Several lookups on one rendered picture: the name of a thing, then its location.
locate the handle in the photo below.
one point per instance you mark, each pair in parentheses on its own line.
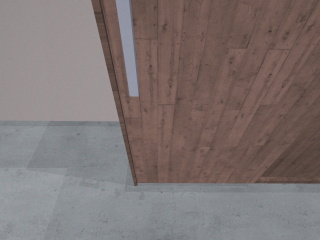
(125,18)

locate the wardrobe door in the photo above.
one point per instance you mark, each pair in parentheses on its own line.
(225,86)
(302,157)

